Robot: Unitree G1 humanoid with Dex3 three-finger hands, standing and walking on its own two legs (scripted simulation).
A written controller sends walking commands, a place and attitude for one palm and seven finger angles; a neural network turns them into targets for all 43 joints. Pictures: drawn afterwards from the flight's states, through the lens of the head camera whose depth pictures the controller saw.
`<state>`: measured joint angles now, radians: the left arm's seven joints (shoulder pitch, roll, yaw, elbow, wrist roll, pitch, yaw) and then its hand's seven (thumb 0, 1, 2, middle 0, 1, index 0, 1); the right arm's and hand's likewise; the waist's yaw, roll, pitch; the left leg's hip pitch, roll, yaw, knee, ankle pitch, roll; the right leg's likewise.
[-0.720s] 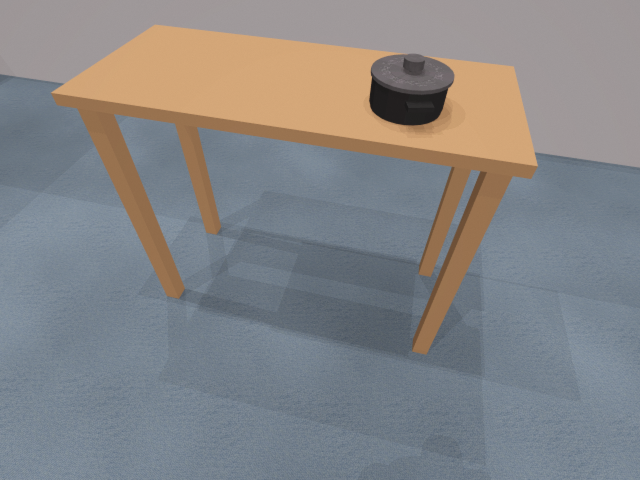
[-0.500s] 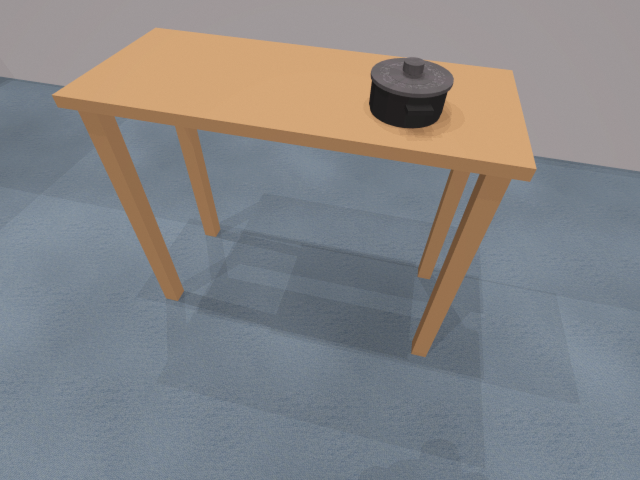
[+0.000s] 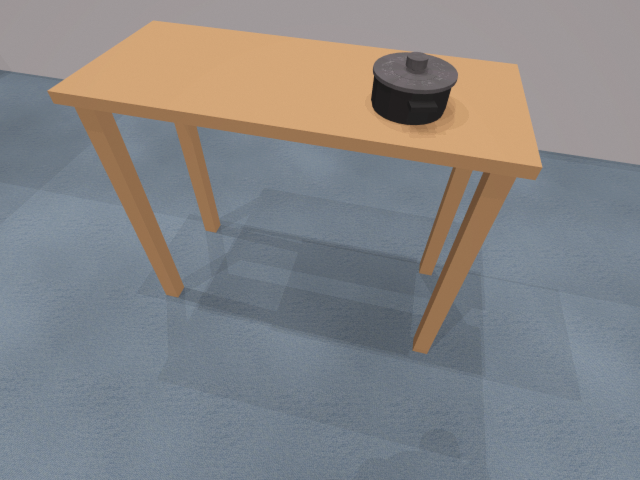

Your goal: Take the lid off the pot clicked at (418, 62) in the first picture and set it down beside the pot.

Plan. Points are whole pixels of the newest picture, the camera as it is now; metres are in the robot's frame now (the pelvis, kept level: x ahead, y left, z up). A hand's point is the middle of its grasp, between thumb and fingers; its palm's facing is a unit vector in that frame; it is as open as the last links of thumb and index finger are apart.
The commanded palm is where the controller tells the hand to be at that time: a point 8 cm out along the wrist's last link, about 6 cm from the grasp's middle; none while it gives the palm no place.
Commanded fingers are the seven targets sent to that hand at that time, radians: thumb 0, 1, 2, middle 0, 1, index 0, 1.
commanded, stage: turn to face it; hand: left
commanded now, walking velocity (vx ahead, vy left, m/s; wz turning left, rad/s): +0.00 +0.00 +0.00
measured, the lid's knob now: (417, 60) +0.84 -0.14 +0.15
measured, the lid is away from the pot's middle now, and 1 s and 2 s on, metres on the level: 0.00 0.00 0.00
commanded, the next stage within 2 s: take the last steps up to it in 0.38 s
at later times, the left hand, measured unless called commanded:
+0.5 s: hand out of the picture +0.05 +0.19 -0.18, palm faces -0.07 -0.97 -0.23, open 7.4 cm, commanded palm none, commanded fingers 0.00 0.90 0.90 -0.20 -0.30 -0.20 -0.30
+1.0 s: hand out of the picture +0.12 +0.10 -0.18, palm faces -0.15 -0.97 -0.19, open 7.4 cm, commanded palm none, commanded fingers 0.00 0.90 0.90 -0.20 -0.30 -0.20 -0.30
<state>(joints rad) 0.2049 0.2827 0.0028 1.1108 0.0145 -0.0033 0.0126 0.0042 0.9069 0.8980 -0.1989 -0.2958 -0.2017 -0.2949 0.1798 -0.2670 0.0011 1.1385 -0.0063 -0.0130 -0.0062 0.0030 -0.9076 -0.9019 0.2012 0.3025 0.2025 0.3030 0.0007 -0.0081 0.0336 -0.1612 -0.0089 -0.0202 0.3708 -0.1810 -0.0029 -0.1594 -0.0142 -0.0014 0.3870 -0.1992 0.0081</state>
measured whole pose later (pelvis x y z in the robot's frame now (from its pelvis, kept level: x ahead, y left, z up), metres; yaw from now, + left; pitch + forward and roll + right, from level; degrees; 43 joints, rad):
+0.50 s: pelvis +0.00 +0.00 -0.01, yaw -6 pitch -1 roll +0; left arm 0.24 0.20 0.03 1.05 0.02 0.03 0.01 0.00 0.91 0.90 -0.20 -0.30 -0.20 -0.29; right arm 0.22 -0.19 -0.02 1.09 -0.01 0.00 -0.02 0.00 -0.91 -0.90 0.20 0.30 0.20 0.30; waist 0.00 0.00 0.05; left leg -0.22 0.04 0.07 0.51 -0.28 -0.01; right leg -0.26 0.03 0.09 0.53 -0.26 0.00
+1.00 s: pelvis +0.09 -0.08 -0.01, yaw -12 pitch +0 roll +0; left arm 0.35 0.15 0.05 1.06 0.03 -0.04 0.01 0.00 0.91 0.90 -0.20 -0.30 -0.20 -0.29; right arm 0.26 -0.20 -0.06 1.07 -0.03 -0.01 0.01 0.01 -0.91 -0.90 0.20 0.30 0.20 0.30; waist -0.01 0.00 0.01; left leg -0.50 0.11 0.09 1.00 -0.35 0.00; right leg -0.17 0.03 -0.09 0.43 -0.28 -0.07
